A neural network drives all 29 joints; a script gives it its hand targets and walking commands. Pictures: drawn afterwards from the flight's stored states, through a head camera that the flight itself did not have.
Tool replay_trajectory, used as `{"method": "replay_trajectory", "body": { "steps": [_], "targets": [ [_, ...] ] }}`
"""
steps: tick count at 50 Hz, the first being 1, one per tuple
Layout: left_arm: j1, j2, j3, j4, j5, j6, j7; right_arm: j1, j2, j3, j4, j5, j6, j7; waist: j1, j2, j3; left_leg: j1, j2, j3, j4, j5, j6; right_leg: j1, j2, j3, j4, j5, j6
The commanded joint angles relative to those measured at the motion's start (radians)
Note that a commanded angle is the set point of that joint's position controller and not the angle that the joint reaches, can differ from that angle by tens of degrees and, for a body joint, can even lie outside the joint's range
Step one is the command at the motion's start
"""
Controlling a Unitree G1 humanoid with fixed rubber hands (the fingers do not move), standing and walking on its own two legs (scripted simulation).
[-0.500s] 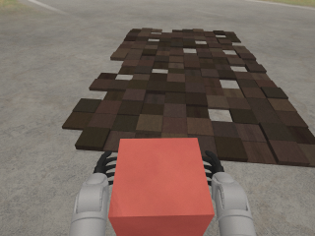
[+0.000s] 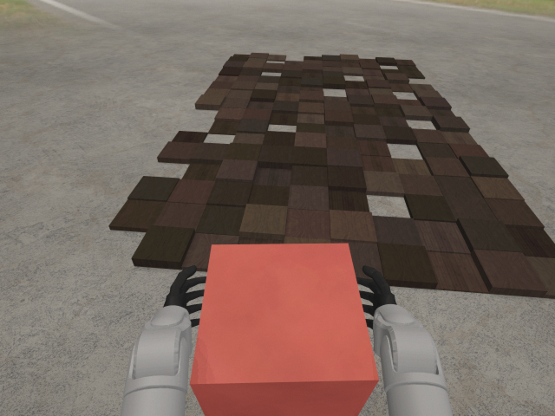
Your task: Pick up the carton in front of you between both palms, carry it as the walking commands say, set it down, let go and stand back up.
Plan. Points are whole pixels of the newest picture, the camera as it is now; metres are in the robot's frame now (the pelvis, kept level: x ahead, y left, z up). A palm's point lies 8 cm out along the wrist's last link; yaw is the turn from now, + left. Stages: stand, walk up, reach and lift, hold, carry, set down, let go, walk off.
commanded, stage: carry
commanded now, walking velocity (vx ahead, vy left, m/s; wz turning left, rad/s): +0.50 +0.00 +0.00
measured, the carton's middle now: (280, 343) +0.28 +0.00 -0.02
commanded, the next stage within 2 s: none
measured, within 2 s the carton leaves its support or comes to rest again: neither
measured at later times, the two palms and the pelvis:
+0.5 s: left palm (191, 234) +0.44 +0.15 +0.07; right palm (360, 233) +0.44 -0.15 +0.07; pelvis +0.18 +0.00 -0.01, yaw +2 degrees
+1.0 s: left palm (198, 142) +0.76 +0.19 +0.08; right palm (320, 145) +0.73 -0.11 +0.09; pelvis +0.47 +0.06 +0.01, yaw -2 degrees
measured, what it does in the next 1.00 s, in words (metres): walks ahead: right foot, then left foot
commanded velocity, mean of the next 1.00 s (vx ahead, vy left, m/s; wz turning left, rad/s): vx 0.43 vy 0.00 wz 0.00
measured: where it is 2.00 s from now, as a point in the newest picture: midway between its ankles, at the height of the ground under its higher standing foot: (260, 357)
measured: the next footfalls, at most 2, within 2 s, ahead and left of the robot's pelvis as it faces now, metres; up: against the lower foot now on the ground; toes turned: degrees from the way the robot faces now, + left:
right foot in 0.38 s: +0.15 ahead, -0.09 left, +0.00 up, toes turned -7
left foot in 0.70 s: +0.46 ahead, +0.12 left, +0.00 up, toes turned +11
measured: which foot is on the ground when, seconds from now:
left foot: down 0.00-0.42, up 0.44-0.68, down 0.70-1.00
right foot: down 0.00-0.26, up 0.28-0.36, down 0.38-0.74, up 0.76-1.00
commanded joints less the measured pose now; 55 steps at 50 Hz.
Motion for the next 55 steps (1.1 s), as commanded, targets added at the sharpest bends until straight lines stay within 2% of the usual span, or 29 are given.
{"method": "replay_trajectory", "body": {
  "steps": [1, 3, 7, 10, 11, 12, 13, 14, 15, 16, 18, 19, 20, 21, 22, 23, 25, 28, 32, 34, 35, 36, 37, 38, 41, 43, 49, 52, 55],
  "targets": [
    [-0.527, -0.905, -0.629, -0.114, -0.307, -0.008, -0.211, -0.562, 0.898, 0.63, -0.131, 0.31, -0.016, 0.215, 0.001, -0.001, -0.131, -0.106, 0.085, -0.018, -0.077, -0.291, 0.027, -0.086, -0.088, 0.023, -0.081, -0.304, -0.033],
    [-0.506, -0.892, -0.68, -0.178, -0.34, 0.03, -0.198, -0.539, 0.887, 0.681, -0.187, 0.342, 0.021, 0.203, 0.003, -0.007, -0.213, -0.096, 0.084, 0.016, -0.028, -0.195, 0.03, -0.057, -0.101, 0.01, -0.057, -0.22, -0.049],
    [-0.5, -0.832, -0.75, -0.289, -0.4, 0.145, -0.173, -0.546, 0.832, 0.747, -0.298, 0.406, 0.137, 0.182, 0.008, -0.068, -0.176, -0.221, 0.084, 0.058, 0.061, -0.24, 0.028, -0.058, -0.179, 0.1, -0.106, -0.345, -0.089],
    [-0.464, -0.799, -0.774, -0.349, -0.442, 0.237, -0.153, -0.52, 0.821, 0.782, -0.345, 0.471, 0.231, 0.172, 0.008, -0.126, -0.158, -0.199, 0.055, 0.146, 0.059, -0.116, 0.023, -0.067, -0.212, 0.107, -0.081, -0.2, -0.112],
    [-0.456, -0.803, -0.785, -0.38, -0.459, 0.264, -0.149, -0.504, 0.828, 0.791, -0.363, 0.491, 0.256, 0.17, 0.004, -0.08, -0.157, -0.122, 0.068, 0.127, 0.016, -0.09, 0.029, -0.121, -0.178, 0.035, -0.002, -0.097, -0.096],
    [-0.458, -0.814, -0.802, -0.417, -0.485, 0.291, -0.149, -0.478, 0.828, 0.791, -0.375, 0.499, 0.276, 0.166, -0.003, 0.059, -0.175, -0.005, 0.131, 0.022, -0.008, 0.0, 0.058, -0.213, -0.12, -0.082, 0.17, 0.038, -0.06],
    [-0.465, -0.828, -0.815, -0.44, -0.51, 0.316, -0.152, -0.435, 0.82, 0.781, -0.379, 0.501, 0.294, 0.161, -0.015, 0.234, -0.21, 0.174, 0.238, -0.142, -0.042, 0.194, 0.112, -0.388, -0.062, -0.188, 0.352, 0.04, -0.009],
    [-0.448, -0.837, -0.824, -0.46, -0.533, 0.338, -0.157, -0.382, 0.819, 0.783, -0.397, 0.5, 0.311, 0.152, -0.025, 0.319, -0.178, 0.282, 0.325, -0.268, -0.083, 0.424, 0.17, -0.56, -0.027, -0.241, 0.365, -0.185, 0.018],
    [-0.464, -0.852, -0.835, -0.484, -0.556, 0.351, -0.164, -0.391, 0.821, 0.786, -0.455, 0.499, 0.326, 0.144, -0.032, 0.262, -0.144, 0.347, 0.358, -0.315, -0.08, 0.573, 0.211, -0.65, -0.029, -0.227, 0.342, -0.294, 0.015],
    [-0.464, -0.873, -0.838, -0.502, -0.575, 0.361, -0.17, -0.416, 0.831, 0.795, -0.511, 0.501, 0.34, 0.137, -0.037, 0.192, -0.151, 0.379, 0.361, -0.287, -0.07, 0.619, 0.212, -0.653, -0.038, -0.226, 0.271, -0.29, 0.009],
    [-0.407, -0.886, -0.828, -0.539, -0.589, 0.378, -0.169, -0.426, 0.873, 0.81, -0.588, 0.524, 0.363, 0.134, -0.016, 0.141, -0.228, 0.261, 0.296, -0.099, 0.003, 0.533, 0.129, -0.356, -0.014, -0.263, 0.034, -0.071, -0.004],
    [-0.368, -0.894, -0.823, -0.559, -0.575, 0.384, -0.164, -0.399, 0.874, 0.816, -0.613, 0.534, 0.373, 0.137, 0.003, 0.116, -0.305, 0.083, 0.228, 0.059, 0.093, 0.51, 0.071, -0.009, 0.004, -0.276, -0.086, 0.075, -0.019],
    [-0.305, -0.883, -0.812, -0.56, -0.547, 0.387, -0.157, -0.384, 0.868, 0.821, -0.637, 0.543, 0.385, 0.144, 0.029, -0.033, -0.36, -0.142, 0.142, 0.204, 0.301, 0.389, 0.016, 0.287, -0.123, -0.085, -0.187, 0.021, -0.052],
    [-0.28, -0.89, -0.8, -0.55, -0.518, 0.388, -0.146, -0.439, 0.849, 0.833, -0.68, 0.566, 0.4, 0.156, 0.034, -0.308, -0.345, -0.449, 0.048, 0.27, 0.522, 0.096, -0.025, 0.465, -0.367, 0.296, -0.19, 0.29, -0.149],
    [-0.315, -0.888, -0.787, -0.577, -0.509, 0.396, -0.137, -0.459, 0.84, 0.847, -0.672, 0.584, 0.411, 0.166, 0.03, -0.287, -0.296, -0.621, 0.026, 0.187, 0.58, -0.213, 0.004, 0.524, -0.431, 0.377, -0.169, 0.574, -0.254],
    [-0.338, -0.882, -0.791, -0.599, -0.515, 0.409, -0.13, -0.455, 0.84, 0.846, -0.66, 0.592, 0.416, 0.172, 0.034, -0.163, -0.261, -0.67, 0.077, 0.158, 0.627, -0.247, 0.028, 0.528, -0.431, 0.292, -0.133, 0.679, -0.26],
    [-0.354, -0.875, -0.802, -0.63, -0.532, 0.423, -0.126, -0.416, 0.848, 0.832, -0.633, 0.597, 0.424, 0.173, 0.036, -0.056, -0.247, -0.7, 0.11, 0.157, 0.531, -0.192, 0.038, 0.53, -0.393, 0.181, -0.162, 0.552, -0.192],
    [-0.345, -0.859, -0.817, -0.633, -0.56, 0.441, -0.14, -0.342, 0.848, 0.807, -0.59, 0.559, 0.428, 0.154, 0.029, -0.114, -0.227, -0.624, 0.074, 0.226, 0.347, -0.044, 0.02, 0.485, -0.31, 0.007, -0.188, 0.612, -0.137],
    [-0.338, -0.836, -0.817, -0.62, -0.579, 0.454, -0.166, -0.319, 0.84, 0.784, -0.594, 0.506, 0.433, 0.131, 0.016, -0.182, -0.175, -0.286, 0.005, 0.345, 0.073, 0.177, 0.026, 0.215, -0.247, -0.19, -0.184, 0.643, -0.094],
    [-0.346, -0.827, -0.815, -0.628, -0.582, 0.457, -0.173, -0.319, 0.842, 0.784, -0.593, 0.499, 0.433, 0.131, -0.001, -0.17, -0.222, -0.01, -0.032, 0.402, 0.022, 0.246, 0.044, 0.1, -0.228, -0.273, -0.029, 0.732, -0.059],
    [-0.349, -0.821, -0.814, -0.633, -0.577, 0.46, -0.175, -0.318, 0.838, 0.782, -0.592, 0.498, 0.433, 0.133, -0.013, -0.136, -0.268, 0.151, -0.033, 0.406, 0.022, 0.18, 0.051, 0.025, -0.197, -0.301, 0.114, 0.67, -0.04],
    [-0.36, -0.807, -0.81, -0.631, -0.57, 0.462, -0.179, -0.318, 0.839, 0.778, -0.596, 0.496, 0.435, 0.136, -0.04, -0.065, -0.315, 0.307, 0.085, 0.254, 0.004, 0.066, 0.052, -0.105, -0.167, -0.297, 0.312, 0.432, -0.02],
    [-0.395, -0.807, -0.816, -0.65, -0.575, 0.472, -0.182, -0.315, 0.829, 0.764, -0.571, 0.485, 0.432, 0.139, -0.036, 0.215, -0.345, 0.376, 0.391, -0.309, -0.196, -0.163, 0.172, -0.318, -0.042, -0.286, 0.615, 0.081, 0.024],
    [-0.397, -0.809, -0.819, -0.628, -0.571, 0.471, -0.184, -0.328, 0.849, 0.772, -0.564, 0.496, 0.433, 0.143, -0.029, 0.226, -0.317, 0.397, 0.465, -0.484, -0.284, -0.082, 0.246, -0.469, -0.025, -0.156, 0.781, -0.158, 0.0],
    [-0.404, -0.895, -0.83, -0.598, -0.566, 0.445, -0.185, -0.407, 0.924, 0.814, -0.603, 0.542, 0.417, 0.156, -0.02, 0.017, -0.278, 0.25, 0.388, -0.188, -0.241, 0.198, 0.189, -0.479, -0.155, -0.083, 0.774, -0.03, -0.044],
    [-0.392, -0.922, -0.829, -0.584, -0.551, 0.423, -0.174, -0.442, 0.94, 0.839, -0.615, 0.569, 0.404, 0.165, -0.015, 0.056, -0.287, 0.21, 0.339, -0.053, -0.254, 0.26, 0.145, -0.428, -0.154, -0.114, 0.654, 0.035, -0.037],
    [-0.393, -0.874, -0.833, -0.539, -0.498, 0.383, -0.126, -0.472, 0.849, 0.851, -0.59, 0.601, 0.386, 0.185, -0.014, 0.136, -0.247, 0.258, 0.26, 0.179, -0.182, 0.677, 0.129, -0.466, -0.078, -0.234, 0.365, 0.114, -0.013],
    [-0.53, -0.802, -0.841, -0.549, -0.517, 0.39, -0.112, -0.556, 0.763, 0.827, -0.56, 0.591, 0.386, 0.172, -0.037, 0.177, -0.213, 0.223, 0.227, 0.247, -0.128, 0.794, 0.128, -0.412, -0.035, -0.281, 0.226, 0.209, -0.027],
    [-0.669, -0.728, -0.819, -0.516, -0.549, 0.411, -0.103, -0.677, 0.698, 0.789, -0.514, 0.586, 0.4, 0.148, -0.041, 0.174, -0.217, 0.185, 0.213, 0.275, -0.032, 0.772, 0.122, -0.291, -0.01, -0.297, 0.131, 0.318, -0.052]
  ]
}}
